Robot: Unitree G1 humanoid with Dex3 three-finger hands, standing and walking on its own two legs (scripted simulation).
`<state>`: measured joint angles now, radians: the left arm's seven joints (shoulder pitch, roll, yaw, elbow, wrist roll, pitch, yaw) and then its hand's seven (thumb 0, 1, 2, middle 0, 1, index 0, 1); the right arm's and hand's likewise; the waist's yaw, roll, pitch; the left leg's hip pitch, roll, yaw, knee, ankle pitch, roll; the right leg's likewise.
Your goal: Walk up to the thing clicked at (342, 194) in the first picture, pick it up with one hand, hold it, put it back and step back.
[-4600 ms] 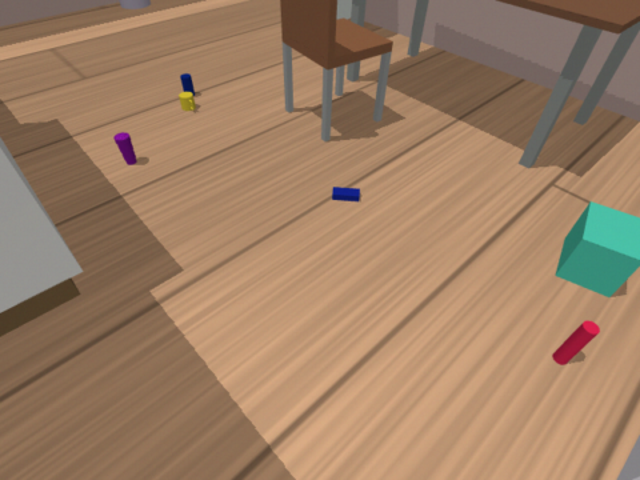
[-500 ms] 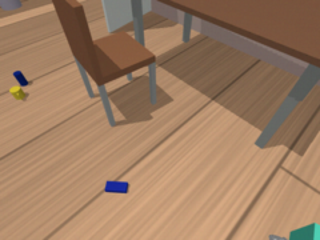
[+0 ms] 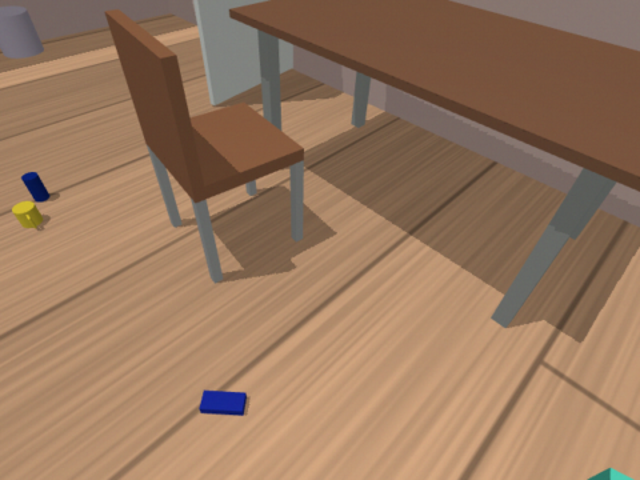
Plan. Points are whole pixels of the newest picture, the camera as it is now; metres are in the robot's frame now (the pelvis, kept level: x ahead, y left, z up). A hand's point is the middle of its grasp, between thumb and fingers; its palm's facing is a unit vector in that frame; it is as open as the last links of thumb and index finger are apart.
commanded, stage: walk up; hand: left
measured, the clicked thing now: (223, 402) +0.54 +0.27 -0.75
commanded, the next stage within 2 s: none
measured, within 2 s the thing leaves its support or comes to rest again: neither
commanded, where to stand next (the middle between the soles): +0.12 +0.01 m, yaw +0 degrees
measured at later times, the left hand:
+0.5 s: hand out of the picture +0.11 +0.25 -0.14, palm faces +0.01 -0.94 -0.34, open 7.4 cm
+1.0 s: hand out of the picture +0.11 +0.24 -0.14, palm faces -0.01 -0.94 -0.34, open 7.4 cm
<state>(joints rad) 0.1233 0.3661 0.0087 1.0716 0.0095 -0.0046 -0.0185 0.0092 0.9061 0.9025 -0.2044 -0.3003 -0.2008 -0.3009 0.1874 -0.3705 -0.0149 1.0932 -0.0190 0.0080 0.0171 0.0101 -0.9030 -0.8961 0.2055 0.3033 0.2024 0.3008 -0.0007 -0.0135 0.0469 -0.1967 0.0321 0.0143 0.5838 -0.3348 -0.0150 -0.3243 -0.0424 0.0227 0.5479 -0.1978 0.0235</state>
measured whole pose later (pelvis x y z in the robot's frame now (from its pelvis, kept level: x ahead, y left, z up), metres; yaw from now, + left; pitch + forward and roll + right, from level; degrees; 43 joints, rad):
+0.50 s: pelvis +0.03 +0.00 +0.01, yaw +1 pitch -2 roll +0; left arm 0.06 0.34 0.00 1.15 0.00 -0.02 -0.01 0.01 0.91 0.90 -0.20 -0.30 -0.20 -0.30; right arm 0.07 -0.36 -0.02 1.12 0.00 0.00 0.01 0.01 -0.90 -0.90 0.20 0.30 0.20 0.30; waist 0.01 0.01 0.05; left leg -0.09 0.02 0.00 0.40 -0.27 -0.02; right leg -0.23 -0.05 0.01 0.41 -0.14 0.04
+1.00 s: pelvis +0.03 -0.01 +0.02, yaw +0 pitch -2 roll +0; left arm 0.08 0.33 0.01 1.16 0.02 -0.01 -0.01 0.01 0.91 0.90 -0.20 -0.30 -0.20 -0.30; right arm 0.12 -0.36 -0.02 1.14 -0.01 0.01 0.01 0.01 -0.90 -0.90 0.20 0.30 0.20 0.30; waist 0.00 0.02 0.06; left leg -0.06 0.03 0.01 0.35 -0.25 -0.03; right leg -0.21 -0.04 0.02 0.37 -0.12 0.04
